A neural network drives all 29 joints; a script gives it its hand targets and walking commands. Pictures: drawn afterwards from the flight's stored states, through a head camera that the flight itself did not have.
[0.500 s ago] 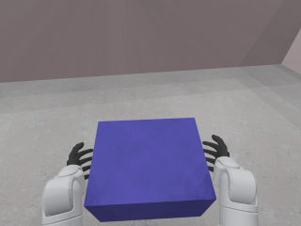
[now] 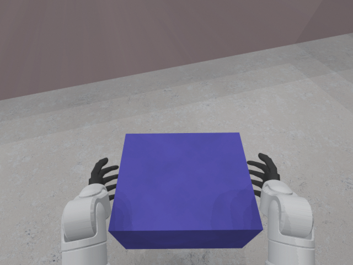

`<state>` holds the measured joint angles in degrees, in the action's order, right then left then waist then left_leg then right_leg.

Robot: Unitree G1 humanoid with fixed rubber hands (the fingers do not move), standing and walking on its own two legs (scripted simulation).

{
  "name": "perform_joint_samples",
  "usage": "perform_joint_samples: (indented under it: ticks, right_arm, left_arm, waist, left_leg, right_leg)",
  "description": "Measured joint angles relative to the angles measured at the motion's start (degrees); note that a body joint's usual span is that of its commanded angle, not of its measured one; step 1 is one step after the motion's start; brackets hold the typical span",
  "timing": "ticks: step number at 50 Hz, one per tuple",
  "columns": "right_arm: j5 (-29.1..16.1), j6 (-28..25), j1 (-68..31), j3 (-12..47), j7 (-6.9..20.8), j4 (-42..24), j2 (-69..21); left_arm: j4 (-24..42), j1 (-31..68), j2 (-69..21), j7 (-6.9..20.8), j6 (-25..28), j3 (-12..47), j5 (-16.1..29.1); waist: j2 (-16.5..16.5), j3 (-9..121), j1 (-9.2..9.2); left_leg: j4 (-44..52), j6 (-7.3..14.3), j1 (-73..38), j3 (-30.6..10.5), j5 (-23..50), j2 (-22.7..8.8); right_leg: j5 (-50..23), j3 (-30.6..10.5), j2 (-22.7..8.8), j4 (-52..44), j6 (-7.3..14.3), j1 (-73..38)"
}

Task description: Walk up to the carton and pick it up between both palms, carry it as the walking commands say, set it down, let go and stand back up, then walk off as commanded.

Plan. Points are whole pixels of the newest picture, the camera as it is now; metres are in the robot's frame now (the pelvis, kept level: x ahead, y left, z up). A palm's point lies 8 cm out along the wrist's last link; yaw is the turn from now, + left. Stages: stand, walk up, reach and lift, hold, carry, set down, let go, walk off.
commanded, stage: carry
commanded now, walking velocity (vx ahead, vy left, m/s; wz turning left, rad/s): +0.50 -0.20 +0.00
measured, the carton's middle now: (183, 190) +0.32 -0.01 -0.01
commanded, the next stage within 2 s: none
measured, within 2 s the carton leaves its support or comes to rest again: neither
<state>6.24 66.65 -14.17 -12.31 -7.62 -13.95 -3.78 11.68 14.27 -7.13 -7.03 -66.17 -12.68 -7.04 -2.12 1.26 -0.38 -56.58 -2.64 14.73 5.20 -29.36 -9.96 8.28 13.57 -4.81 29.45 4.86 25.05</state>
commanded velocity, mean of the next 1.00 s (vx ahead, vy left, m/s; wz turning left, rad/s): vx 0.38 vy -0.15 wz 0.00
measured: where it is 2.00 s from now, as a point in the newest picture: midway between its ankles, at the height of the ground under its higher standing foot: (239, 189)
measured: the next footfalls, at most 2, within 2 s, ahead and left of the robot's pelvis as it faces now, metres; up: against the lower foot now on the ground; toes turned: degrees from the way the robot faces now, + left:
left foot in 0.46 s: +0.42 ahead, -0.06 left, +0.00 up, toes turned +8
right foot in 0.84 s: +0.70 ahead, -0.46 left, +0.00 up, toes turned -11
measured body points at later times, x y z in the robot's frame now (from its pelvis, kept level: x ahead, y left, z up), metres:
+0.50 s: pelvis +0.31 -0.14 -0.02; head +0.28 -0.14 +0.43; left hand +0.59 +0.02 +0.05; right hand +0.56 -0.34 +0.06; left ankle +0.39 -0.07 -0.73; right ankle +0.11 -0.09 -0.68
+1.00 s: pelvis +0.59 -0.34 +0.01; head +0.63 -0.38 +0.45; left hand +0.89 -0.18 +0.06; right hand +0.88 -0.55 +0.04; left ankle +0.48 -0.20 -0.65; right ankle +0.67 -0.44 -0.73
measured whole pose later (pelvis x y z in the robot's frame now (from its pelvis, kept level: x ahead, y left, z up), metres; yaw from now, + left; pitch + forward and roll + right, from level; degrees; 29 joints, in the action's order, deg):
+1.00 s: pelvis +0.59 -0.34 +0.01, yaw -1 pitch +4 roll +2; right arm 5.6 65.8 -14.1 -13.2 -6.6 -13.5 -2.4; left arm 12.2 14.5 -8.6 -9.2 -65.9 -12.1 -6.8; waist -3.5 -1.8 -1.0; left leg -60.4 -3.3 21.4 6.9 -30.6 -6.2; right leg 4.6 12.3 -5.8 24.6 1.6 22.8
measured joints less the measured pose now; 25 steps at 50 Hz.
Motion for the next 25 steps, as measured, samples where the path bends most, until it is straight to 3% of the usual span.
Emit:
perform_joint_samples:
  ticks: [3, 7, 13, 19, 22, 24, 25]
  right_arm:
    - [-1.07, -0.05, 0.01, 0.32, -0.68, -0.38, -0.24]
    - [-0.59, -1.15, 0.34, 1.17, -1.60, -3.91, -3.25]
    - [1.82, -1.80, 3.71, 2.46, 0.15, -6.73, -4.06]
    - [2.75, -1.61, 4.20, 1.66, 1.80, -3.99, -3.95]
    - [2.30, -1.35, 4.07, 1.94, 1.00, -2.57, -3.98]
    - [1.57, -1.68, 3.46, 3.19, -0.52, -0.02, -4.10]
    - [1.46, -1.60, 3.01, 3.70, -1.40, 1.32, -4.15]
  left_arm:
    - [2.04, -1.51, -0.77, -0.17, 0.01, -0.93, 0.25]
    - [6.45, -3.58, -0.74, 1.44, 1.44, -3.32, 1.44]
    - [8.41, -6.23, -0.37, 1.79, 1.78, -2.02, 1.98]
    - [7.61, -7.06, -0.18, 0.19, 0.16, -0.78, 1.84]
    - [6.61, -6.79, 0.67, 0.67, -0.69, -0.60, 1.20]
    - [5.28, -6.65, 2.32, 1.40, -1.15, -1.05, 1.09]
    - [3.70, -6.32, 3.18, 1.89, -1.09, -1.24, 1.13]
  waist:
    - [0.27, -1.62, -0.17]
    - [0.44, -2.26, 0.36]
    - [2.85, 1.44, 1.53]
    - [4.87, 4.95, 0.84]
    - [5.90, 5.32, 0.49]
    - [6.54, 5.32, -0.08]
    - [5.89, 4.92, -0.67]
  left_leg:
    - [-6.24, 1.42, 9.09, 1.25, 3.90, 3.75]
    - [-4.36, 1.98, 16.80, 2.26, 9.64, 4.88]
    - [4.54, 1.88, 20.61, 3.82, 13.82, 5.46]
    - [17.11, 2.90, 17.98, 7.75, 18.03, 8.25]
    - [23.55, 4.48, 13.00, 11.92, 19.44, 10.94]
    - [23.73, 8.97, 9.79, 13.62, 19.21, 10.73]
    - [22.30, 9.59, 8.98, 13.70, 17.29, 9.62]
  right_leg:
    - [0.62, 0.68, 0.80, -4.32, 0.96, -3.86]
    - [2.33, 0.83, 4.36, -8.51, 2.60, -9.06]
    - [7.61, 0.45, 8.64, -13.04, 4.35, -18.76]
    - [13.01, -1.45, 11.30, -17.08, 4.82, -28.81]
    - [18.55, -1.58, 10.92, -11.33, 3.57, -30.89]
    - [20.04, -1.07, 8.95, 5.84, -0.18, -25.88]
    - [18.77, -3.55, 9.08, 19.60, -3.37, -20.10]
